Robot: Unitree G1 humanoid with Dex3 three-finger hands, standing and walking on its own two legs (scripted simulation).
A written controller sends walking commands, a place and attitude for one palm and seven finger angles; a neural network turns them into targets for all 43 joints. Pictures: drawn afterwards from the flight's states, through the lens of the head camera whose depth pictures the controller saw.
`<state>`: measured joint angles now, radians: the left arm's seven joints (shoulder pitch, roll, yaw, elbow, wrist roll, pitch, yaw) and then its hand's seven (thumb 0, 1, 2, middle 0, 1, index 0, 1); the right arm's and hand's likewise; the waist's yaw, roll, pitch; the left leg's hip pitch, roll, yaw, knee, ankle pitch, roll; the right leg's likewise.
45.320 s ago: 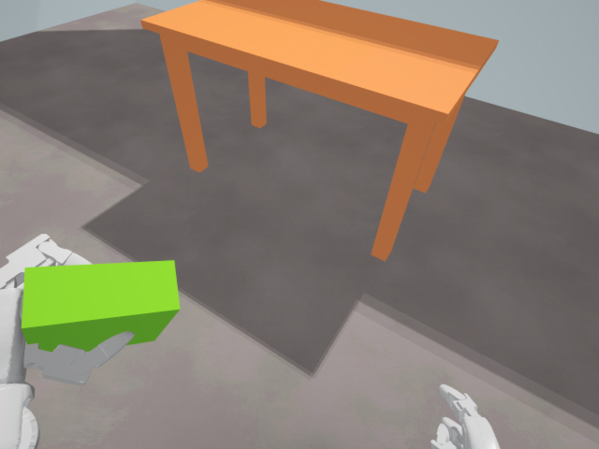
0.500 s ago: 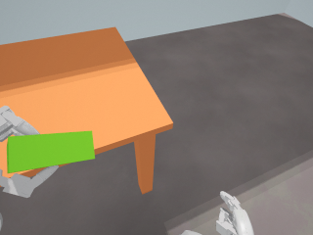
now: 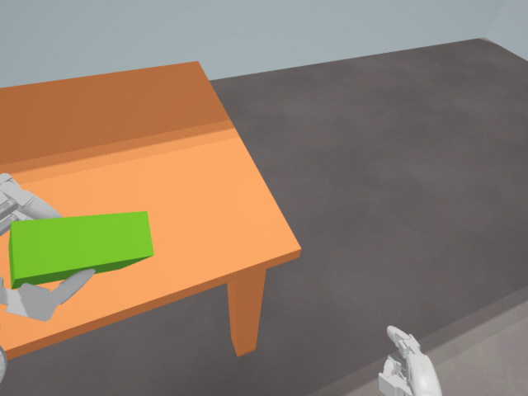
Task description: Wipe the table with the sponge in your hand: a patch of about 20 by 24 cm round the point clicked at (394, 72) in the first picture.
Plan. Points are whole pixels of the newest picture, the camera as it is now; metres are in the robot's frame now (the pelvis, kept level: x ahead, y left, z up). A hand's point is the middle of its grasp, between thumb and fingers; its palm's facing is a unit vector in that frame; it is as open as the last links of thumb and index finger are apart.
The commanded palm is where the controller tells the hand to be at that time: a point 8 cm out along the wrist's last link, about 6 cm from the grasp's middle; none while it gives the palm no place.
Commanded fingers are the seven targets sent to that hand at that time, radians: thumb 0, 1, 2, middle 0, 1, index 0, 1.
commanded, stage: come to a stop and stand still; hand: left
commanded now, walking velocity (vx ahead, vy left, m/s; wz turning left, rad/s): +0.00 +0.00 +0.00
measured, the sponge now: (97, 248) +0.25 +0.22 +0.14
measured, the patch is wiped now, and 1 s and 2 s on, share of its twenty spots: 0.95 0.95 0.95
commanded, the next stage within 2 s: look again from close up in 1.76 s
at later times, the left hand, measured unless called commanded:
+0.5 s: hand (64, 235) +0.25 +0.24 +0.17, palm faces +0.40 -0.81 -0.42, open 9.2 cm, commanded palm +0.19 +0.27 +0.19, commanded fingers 0.00 0.10 1.30 -1.20 -1.60 -1.20 -1.60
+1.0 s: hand out of the picture +0.23 +0.31 +0.17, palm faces +0.45 -0.80 -0.40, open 9.2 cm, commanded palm +0.16 +0.32 +0.19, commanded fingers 0.00 0.10 1.30 -1.20 -1.60 -1.20 -1.60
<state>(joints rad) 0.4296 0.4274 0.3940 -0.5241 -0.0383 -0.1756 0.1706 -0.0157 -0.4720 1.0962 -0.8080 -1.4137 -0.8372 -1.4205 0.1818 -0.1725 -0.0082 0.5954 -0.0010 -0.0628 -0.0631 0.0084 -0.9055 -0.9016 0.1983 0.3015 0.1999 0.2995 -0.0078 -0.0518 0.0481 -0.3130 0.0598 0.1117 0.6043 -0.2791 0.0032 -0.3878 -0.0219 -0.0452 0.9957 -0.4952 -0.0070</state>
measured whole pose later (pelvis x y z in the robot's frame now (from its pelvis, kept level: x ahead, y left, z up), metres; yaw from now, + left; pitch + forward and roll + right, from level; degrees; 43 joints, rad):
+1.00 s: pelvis +0.02 +0.03 +0.01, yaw +4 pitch +2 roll -2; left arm 0.41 0.48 0.39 -0.47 -0.07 -0.29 0.14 -0.02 -0.47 1.10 -0.81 -1.41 -0.84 -1.42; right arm 0.20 -0.23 0.01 0.62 -0.01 -0.16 0.04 0.01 -0.90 -0.90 0.20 0.30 0.20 0.30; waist 0.05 -0.06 0.08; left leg -0.33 -0.06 0.01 0.57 -0.27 0.08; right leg -0.27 -0.06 -0.04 0.49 -0.24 0.05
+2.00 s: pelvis +0.02 +0.01 +0.01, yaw +3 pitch -1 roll -2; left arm 0.45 0.38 0.33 -0.46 -0.07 -0.20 0.12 -0.02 -0.48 1.10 -0.81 -1.42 -0.84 -1.43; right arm 0.19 -0.21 0.00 0.58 0.02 -0.14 0.00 0.01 -0.90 -0.90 0.20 0.30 0.20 0.30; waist 0.02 -0.02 0.04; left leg -0.24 -0.02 0.02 0.48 -0.23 0.05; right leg -0.19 -0.03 -0.04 0.39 -0.19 0.04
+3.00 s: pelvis +0.04 -0.05 +0.01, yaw +0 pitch -1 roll -2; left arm 0.48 0.38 0.34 -0.52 -0.10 -0.10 0.09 -0.02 -0.48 1.10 -0.81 -1.42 -0.84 -1.43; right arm 0.20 -0.21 -0.02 0.56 0.02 -0.04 -0.03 0.01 -0.90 -0.90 0.20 0.30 0.20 0.30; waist -0.01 0.01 0.02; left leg -0.23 0.08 0.03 0.55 -0.31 -0.03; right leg -0.20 0.08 -0.01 0.47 -0.25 -0.05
